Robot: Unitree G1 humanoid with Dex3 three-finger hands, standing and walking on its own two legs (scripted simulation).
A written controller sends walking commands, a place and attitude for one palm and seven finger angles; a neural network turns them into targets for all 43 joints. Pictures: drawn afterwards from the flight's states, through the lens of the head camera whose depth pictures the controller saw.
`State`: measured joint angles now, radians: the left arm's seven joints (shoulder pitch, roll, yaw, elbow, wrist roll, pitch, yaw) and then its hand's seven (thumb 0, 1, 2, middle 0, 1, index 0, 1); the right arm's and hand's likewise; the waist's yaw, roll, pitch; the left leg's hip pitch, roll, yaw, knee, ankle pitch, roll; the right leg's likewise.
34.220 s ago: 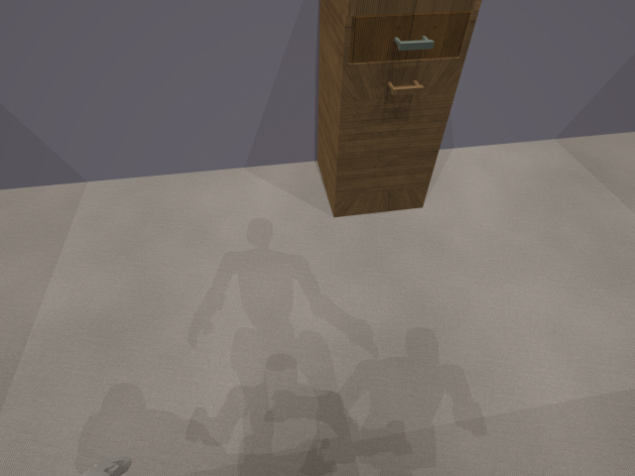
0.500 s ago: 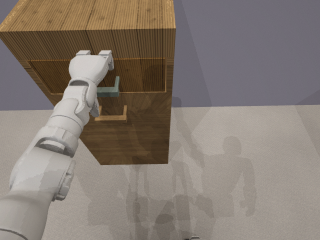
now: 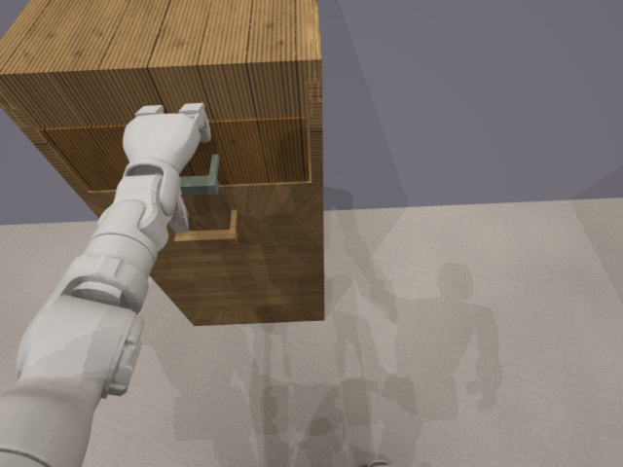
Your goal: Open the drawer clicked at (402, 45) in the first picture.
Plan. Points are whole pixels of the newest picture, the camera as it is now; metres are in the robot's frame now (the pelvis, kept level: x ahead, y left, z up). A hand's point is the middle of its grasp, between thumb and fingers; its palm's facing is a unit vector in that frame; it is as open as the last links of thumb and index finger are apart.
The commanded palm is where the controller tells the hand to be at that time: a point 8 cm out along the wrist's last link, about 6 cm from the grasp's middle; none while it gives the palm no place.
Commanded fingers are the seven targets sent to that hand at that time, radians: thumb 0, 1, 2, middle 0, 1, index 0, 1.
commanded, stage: re-aim the fingers above the handle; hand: left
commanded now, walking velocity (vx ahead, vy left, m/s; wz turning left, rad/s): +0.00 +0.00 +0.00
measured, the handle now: (183, 174) +0.54 +0.18 +0.03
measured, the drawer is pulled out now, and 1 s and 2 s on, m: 0.00 0.00 0.00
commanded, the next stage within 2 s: lower the fingers behind the handle in 0.24 s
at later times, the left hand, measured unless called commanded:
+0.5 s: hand (170, 170) +0.50 +0.17 +0.08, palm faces -0.04 -0.01 -1.00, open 13.7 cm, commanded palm +0.47 +0.18 +0.13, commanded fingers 0.00 -0.50 0.30 -0.30 -1.20 -0.30 -1.20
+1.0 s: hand (183, 181) +0.50 +0.16 +0.05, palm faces +0.02 -0.01 -1.00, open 13.6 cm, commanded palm +0.48 +0.18 +0.09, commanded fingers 0.00 -0.50 0.30 -0.30 -1.20 -0.30 -1.20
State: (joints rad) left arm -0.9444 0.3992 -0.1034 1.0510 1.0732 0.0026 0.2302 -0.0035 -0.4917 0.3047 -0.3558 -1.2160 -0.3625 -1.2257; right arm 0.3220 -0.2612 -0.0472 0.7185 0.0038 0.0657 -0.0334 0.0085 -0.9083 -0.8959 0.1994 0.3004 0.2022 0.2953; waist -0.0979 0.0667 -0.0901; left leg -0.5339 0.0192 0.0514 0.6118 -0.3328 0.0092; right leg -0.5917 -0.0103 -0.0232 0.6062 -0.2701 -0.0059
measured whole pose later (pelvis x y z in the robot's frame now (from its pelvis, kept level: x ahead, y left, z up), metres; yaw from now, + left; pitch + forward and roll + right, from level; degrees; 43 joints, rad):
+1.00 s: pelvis +0.00 +0.01 -0.01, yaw +0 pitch +17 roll +0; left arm -0.93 0.36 -0.11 1.09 1.10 0.01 0.34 0.00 -0.49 0.30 -0.37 -1.24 -0.35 -1.26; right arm 0.33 -0.25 -0.05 0.75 -0.01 0.07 -0.01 0.01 -0.91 -0.90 0.20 0.30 0.20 0.30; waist -0.10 0.06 -0.12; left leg -0.62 0.02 0.05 0.69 -0.37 0.02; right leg -0.67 -0.01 -0.02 0.66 -0.29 0.00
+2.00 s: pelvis -0.01 +0.01 -0.02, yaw -1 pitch +21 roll -1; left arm -0.93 0.43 -0.08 1.13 1.10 -0.04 0.31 0.00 -0.49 0.30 -0.32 -1.20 -0.33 -1.20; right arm 0.35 -0.25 -0.04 0.71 -0.02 0.05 -0.02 0.01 -0.91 -0.90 0.20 0.30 0.20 0.30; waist -0.14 0.06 -0.13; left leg -0.77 0.02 0.05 0.81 -0.40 0.02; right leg -0.81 -0.01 -0.02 0.76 -0.31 0.01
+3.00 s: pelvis +0.01 +0.00 -0.02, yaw -1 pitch +20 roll -1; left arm -0.79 0.39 -0.07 0.99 1.09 -0.01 0.33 0.00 0.79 0.83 -0.41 -1.35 -0.39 -1.33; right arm 0.35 -0.25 -0.08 0.74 -0.03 0.07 0.00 0.01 -0.91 -0.90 0.20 0.30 0.20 0.30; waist -0.10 0.07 -0.13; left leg -0.69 0.04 0.05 0.76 -0.41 0.01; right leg -0.74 0.01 -0.02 0.72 -0.33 0.00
